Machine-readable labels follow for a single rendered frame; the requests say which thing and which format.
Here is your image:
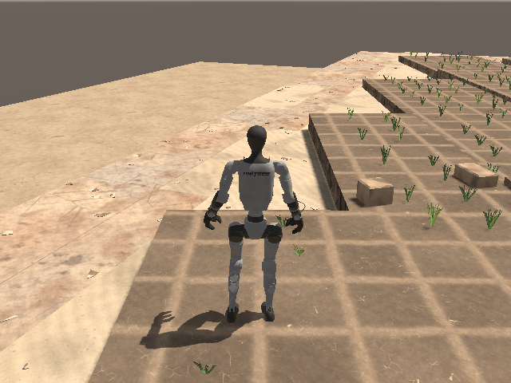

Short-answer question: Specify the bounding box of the right robot foot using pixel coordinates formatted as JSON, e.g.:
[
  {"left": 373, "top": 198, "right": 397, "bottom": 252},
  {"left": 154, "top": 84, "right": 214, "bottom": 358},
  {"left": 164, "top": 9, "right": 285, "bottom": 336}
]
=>
[{"left": 261, "top": 302, "right": 275, "bottom": 322}]

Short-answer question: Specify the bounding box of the robot left forearm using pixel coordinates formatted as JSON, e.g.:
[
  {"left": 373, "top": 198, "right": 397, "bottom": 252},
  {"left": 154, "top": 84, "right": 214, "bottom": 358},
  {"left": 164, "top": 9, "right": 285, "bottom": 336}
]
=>
[{"left": 207, "top": 191, "right": 223, "bottom": 218}]

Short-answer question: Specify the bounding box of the robot left upper arm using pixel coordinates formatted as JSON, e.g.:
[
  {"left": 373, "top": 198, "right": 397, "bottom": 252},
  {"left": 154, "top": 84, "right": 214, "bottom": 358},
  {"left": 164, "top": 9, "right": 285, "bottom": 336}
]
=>
[{"left": 216, "top": 160, "right": 240, "bottom": 203}]

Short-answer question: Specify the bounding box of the robot left hand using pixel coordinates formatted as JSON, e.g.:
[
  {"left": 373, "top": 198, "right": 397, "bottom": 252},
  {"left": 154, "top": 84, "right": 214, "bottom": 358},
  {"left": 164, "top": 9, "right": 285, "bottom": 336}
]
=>
[{"left": 204, "top": 212, "right": 222, "bottom": 230}]

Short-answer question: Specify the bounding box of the humanoid robot torso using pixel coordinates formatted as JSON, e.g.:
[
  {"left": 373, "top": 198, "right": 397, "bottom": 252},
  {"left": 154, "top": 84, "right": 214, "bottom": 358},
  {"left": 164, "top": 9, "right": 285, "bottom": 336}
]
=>
[{"left": 238, "top": 157, "right": 275, "bottom": 239}]

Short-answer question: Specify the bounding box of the robot right hand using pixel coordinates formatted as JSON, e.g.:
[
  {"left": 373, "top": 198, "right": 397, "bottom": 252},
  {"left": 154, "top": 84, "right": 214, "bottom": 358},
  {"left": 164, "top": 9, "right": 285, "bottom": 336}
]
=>
[{"left": 286, "top": 218, "right": 303, "bottom": 234}]

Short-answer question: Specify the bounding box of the robot right upper arm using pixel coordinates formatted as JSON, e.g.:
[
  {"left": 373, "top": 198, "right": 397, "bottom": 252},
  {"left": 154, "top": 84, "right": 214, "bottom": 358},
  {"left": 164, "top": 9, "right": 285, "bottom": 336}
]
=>
[{"left": 273, "top": 160, "right": 295, "bottom": 203}]

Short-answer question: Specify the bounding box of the robot right forearm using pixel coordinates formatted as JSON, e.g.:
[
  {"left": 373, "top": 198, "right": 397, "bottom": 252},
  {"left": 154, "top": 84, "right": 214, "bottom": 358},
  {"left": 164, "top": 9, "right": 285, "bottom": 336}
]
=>
[{"left": 287, "top": 192, "right": 302, "bottom": 220}]

